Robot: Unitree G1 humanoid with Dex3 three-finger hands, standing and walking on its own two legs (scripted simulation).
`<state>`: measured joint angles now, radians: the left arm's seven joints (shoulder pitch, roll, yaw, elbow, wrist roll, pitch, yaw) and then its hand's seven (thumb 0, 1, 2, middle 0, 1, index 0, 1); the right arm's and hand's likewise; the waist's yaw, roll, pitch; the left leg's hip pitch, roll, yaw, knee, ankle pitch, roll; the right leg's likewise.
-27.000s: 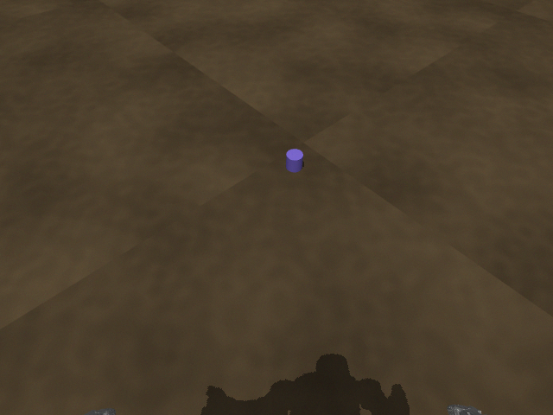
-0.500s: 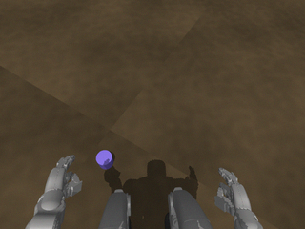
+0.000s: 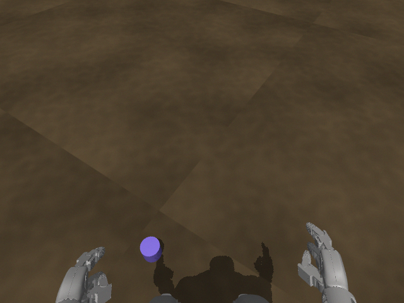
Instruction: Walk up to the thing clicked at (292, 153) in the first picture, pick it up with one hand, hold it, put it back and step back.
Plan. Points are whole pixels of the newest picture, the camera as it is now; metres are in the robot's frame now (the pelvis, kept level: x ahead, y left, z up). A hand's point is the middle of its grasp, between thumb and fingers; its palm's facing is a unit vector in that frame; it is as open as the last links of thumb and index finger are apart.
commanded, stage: home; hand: left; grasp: from above
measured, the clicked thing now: (151, 249) +0.44 +0.21 -0.67
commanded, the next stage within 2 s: stand in 1.82 s
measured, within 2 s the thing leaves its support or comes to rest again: neither
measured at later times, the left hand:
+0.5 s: hand (108, 288) +0.16 +0.18 -0.05, palm faces +0.03 -0.98 -0.20, open 7.4 cm
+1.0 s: hand (108, 286) +0.17 +0.18 -0.05, palm faces +0.03 -0.98 -0.20, open 7.4 cm
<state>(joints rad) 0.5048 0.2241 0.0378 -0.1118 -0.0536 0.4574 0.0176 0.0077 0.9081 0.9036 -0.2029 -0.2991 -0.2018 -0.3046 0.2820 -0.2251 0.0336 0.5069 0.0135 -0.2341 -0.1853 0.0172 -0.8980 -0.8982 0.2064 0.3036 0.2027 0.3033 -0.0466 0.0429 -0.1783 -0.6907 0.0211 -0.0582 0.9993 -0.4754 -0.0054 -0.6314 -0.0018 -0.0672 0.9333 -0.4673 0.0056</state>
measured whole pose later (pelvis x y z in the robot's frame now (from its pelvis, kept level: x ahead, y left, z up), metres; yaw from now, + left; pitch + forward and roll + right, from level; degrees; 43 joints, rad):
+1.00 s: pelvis +0.00 +0.00 +0.00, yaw -1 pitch +10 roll -3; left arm 0.50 0.23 0.03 -0.12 -0.05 0.44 0.02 0.01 0.91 0.90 -0.20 -0.30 -0.20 -0.30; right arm 0.29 -0.22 0.04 0.54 0.01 -0.25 -0.19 0.02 -0.90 -0.90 0.21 0.30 0.20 0.30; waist -0.04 0.04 -0.16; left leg -0.69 0.02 -0.05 1.01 -0.49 0.00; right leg -0.63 0.00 -0.06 0.94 -0.47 0.01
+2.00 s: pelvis -0.01 +0.01 +0.01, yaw -1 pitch +4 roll -1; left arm 0.33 0.26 0.01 0.20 0.03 0.22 0.03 0.01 0.91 0.90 -0.21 -0.30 -0.20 -0.30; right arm 0.22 -0.24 0.02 0.67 -0.09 -0.14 -0.10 0.01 -0.90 -0.90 0.21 0.30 0.20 0.30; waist 0.00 0.00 -0.05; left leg -0.58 0.00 -0.02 0.95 -0.45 0.02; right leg -0.54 -0.02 -0.03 0.91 -0.45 0.02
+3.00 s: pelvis -0.01 +0.01 +0.06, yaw +0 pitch -5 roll +0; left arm 0.18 0.30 0.04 1.14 0.03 0.00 0.02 0.00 0.91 0.90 -0.20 -0.30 -0.20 -0.30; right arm 0.16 -0.30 -0.03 1.12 -0.02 0.00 -0.01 0.01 -0.90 -0.90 0.21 0.30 0.20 0.30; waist 0.01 0.01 0.06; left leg -0.13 -0.02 -0.02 0.37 -0.17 0.01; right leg -0.10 -0.04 -0.03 0.37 -0.19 0.03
